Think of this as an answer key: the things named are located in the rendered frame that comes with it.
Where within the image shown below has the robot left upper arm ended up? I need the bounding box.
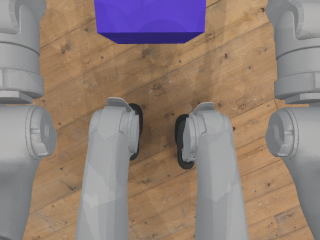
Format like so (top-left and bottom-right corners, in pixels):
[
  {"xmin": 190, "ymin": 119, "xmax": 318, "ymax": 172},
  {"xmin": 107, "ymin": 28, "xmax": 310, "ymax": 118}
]
[{"xmin": 0, "ymin": 104, "xmax": 57, "ymax": 240}]

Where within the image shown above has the right robot forearm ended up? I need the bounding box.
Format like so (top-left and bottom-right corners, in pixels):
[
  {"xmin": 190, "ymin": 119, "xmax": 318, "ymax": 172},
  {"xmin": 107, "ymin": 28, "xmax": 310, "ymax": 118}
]
[{"xmin": 265, "ymin": 0, "xmax": 320, "ymax": 107}]

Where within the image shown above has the left robot shin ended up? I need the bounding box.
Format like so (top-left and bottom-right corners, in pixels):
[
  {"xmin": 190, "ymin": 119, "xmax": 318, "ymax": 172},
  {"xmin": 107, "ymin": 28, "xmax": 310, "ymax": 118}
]
[{"xmin": 88, "ymin": 97, "xmax": 134, "ymax": 155}]

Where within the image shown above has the carton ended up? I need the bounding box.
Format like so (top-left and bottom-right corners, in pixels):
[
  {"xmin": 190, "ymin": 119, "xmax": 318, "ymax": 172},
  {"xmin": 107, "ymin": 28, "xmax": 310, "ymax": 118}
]
[{"xmin": 94, "ymin": 0, "xmax": 206, "ymax": 44}]

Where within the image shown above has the right robot shin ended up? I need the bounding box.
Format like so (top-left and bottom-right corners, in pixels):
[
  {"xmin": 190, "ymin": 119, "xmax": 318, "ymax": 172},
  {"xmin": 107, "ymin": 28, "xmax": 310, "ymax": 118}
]
[{"xmin": 181, "ymin": 102, "xmax": 234, "ymax": 162}]

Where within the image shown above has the robot shin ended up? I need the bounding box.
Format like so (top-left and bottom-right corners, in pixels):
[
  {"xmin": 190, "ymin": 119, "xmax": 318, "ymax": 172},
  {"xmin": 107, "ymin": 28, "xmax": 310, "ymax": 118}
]
[
  {"xmin": 181, "ymin": 102, "xmax": 234, "ymax": 162},
  {"xmin": 88, "ymin": 97, "xmax": 134, "ymax": 155}
]

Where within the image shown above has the left robot forearm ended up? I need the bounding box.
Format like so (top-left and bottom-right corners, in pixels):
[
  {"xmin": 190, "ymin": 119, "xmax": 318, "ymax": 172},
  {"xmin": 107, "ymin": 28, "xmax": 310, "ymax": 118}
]
[{"xmin": 0, "ymin": 0, "xmax": 47, "ymax": 106}]

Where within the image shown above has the robot right upper arm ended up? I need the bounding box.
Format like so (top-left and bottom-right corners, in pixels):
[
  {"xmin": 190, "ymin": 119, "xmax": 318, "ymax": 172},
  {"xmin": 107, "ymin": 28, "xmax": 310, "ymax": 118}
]
[{"xmin": 265, "ymin": 106, "xmax": 320, "ymax": 240}]

